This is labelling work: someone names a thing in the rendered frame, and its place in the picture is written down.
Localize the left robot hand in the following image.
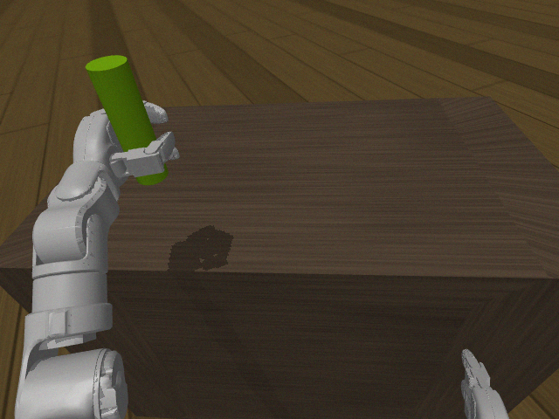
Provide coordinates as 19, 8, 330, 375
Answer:
73, 100, 180, 187

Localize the left robot arm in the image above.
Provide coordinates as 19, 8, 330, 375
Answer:
15, 161, 128, 419

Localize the can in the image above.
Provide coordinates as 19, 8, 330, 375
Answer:
86, 55, 169, 185

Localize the right robot hand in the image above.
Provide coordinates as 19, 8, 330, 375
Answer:
461, 349, 509, 419

